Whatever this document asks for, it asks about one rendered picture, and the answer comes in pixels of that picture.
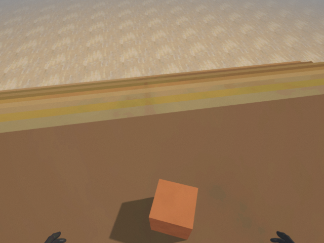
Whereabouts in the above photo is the left robot hand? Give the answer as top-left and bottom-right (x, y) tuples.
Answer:
(45, 232), (66, 243)

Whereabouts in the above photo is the right robot hand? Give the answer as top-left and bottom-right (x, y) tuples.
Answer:
(270, 231), (294, 243)

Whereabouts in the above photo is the carton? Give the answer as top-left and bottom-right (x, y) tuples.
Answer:
(149, 179), (198, 240)

